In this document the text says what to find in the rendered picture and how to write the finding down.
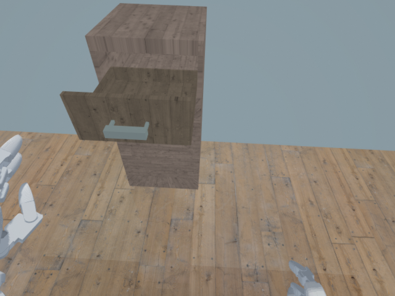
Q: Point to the right robot hand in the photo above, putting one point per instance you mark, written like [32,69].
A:
[306,278]

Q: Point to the left robot hand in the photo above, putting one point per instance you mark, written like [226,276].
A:
[22,225]

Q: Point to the drawer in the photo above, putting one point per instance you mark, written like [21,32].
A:
[165,98]

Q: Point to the cabinet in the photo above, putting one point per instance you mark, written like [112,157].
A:
[155,36]

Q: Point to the handle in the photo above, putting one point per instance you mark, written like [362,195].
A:
[126,132]

